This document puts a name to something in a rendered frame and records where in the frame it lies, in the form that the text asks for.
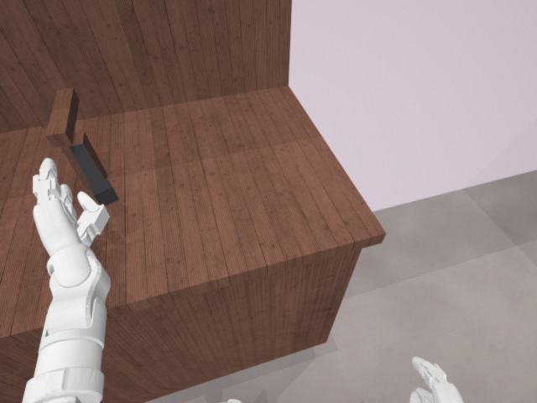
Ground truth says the left robot hand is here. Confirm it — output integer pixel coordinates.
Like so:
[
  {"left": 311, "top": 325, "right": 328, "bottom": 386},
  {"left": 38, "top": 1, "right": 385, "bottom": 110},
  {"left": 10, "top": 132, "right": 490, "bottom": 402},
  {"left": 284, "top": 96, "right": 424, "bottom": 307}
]
[{"left": 33, "top": 158, "right": 110, "bottom": 257}]

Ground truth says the counter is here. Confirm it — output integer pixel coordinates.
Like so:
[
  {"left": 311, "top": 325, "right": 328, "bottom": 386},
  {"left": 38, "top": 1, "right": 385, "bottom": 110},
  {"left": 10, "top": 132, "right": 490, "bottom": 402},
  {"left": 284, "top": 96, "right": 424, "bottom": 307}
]
[{"left": 0, "top": 0, "right": 386, "bottom": 403}]

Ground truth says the right robot hand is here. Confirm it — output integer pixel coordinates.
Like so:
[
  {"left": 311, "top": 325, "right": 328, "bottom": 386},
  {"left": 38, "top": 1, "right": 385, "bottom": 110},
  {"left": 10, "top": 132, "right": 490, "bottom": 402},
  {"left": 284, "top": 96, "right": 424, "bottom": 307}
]
[{"left": 409, "top": 357, "right": 464, "bottom": 403}]

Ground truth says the left robot forearm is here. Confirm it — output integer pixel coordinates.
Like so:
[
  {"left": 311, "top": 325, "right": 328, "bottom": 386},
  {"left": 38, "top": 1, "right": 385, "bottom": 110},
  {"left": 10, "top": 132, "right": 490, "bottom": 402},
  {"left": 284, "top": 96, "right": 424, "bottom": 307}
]
[{"left": 22, "top": 244, "right": 111, "bottom": 403}]

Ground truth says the tap lever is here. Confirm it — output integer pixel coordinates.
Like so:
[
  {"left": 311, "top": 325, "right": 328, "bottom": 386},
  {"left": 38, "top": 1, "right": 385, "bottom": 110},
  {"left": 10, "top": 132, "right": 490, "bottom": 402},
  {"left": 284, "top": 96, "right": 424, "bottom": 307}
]
[{"left": 70, "top": 144, "right": 119, "bottom": 206}]

